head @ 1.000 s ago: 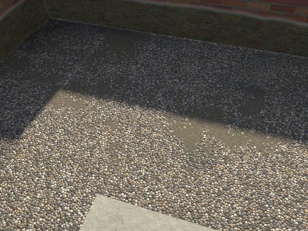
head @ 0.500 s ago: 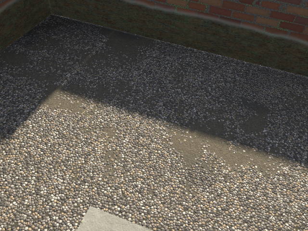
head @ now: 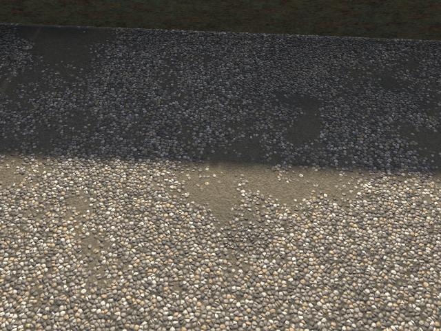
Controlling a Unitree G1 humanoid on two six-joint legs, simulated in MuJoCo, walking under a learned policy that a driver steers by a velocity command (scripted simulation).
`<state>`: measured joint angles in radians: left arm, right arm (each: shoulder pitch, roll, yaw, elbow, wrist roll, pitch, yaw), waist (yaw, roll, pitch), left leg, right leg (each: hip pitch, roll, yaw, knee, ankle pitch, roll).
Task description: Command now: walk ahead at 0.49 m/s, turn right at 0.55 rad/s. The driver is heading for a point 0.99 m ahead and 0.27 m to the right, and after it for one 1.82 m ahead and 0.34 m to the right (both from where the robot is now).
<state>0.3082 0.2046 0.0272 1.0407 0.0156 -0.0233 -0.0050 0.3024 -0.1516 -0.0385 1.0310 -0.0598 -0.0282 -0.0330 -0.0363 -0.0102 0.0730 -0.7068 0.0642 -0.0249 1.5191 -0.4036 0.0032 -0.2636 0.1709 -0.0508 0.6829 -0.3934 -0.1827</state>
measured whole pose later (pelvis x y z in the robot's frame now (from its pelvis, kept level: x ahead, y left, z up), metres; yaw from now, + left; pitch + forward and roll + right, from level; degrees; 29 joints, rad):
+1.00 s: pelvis +0.52 -0.04 -0.33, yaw -34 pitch +0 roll +3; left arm -0.04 0.19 0.04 0.90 0.04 -0.05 -0.04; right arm 0.56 -0.17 -0.03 1.04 0.00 -0.02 -0.05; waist -0.11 -0.01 0.08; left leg -0.24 0.05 0.15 1.69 -0.86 0.03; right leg -0.37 0.05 -0.08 0.41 -0.01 -0.13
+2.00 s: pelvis +0.83 -0.23 -0.35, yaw -43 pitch +3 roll +0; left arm -0.01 0.20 0.02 0.76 0.05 -0.09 -0.02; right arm 0.50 -0.20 -0.05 0.94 0.00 -0.06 0.01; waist -0.09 0.01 0.05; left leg -0.10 -0.01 -0.04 0.73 -0.47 0.04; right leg -0.47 0.02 -0.08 0.57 -0.14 -0.08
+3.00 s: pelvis +1.29 -0.49 -0.34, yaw -9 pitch +2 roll +1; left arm 0.03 0.25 0.02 0.71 0.03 -0.05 -0.02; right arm 0.45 -0.29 -0.08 0.85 -0.02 -0.05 0.00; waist -0.10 -0.02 0.03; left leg 0.01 -0.13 -0.21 0.39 -0.41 0.09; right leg -0.51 -0.01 0.02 0.54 -0.12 0.01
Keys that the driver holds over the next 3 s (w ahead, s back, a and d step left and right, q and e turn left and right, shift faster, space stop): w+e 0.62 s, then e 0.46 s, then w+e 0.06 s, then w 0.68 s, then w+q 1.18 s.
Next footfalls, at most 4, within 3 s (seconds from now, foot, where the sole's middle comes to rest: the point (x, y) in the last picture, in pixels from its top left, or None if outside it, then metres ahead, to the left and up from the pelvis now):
0.32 left None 0.35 0.17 -0.93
0.94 right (258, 319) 0.62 -0.15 -1.10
1.52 left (224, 275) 0.81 -0.03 -1.10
1.96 right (308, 259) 0.86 -0.38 -1.10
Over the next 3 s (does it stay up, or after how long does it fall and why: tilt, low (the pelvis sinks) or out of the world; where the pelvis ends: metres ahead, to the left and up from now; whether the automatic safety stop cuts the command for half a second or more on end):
stays up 1.29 -0.49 -0.34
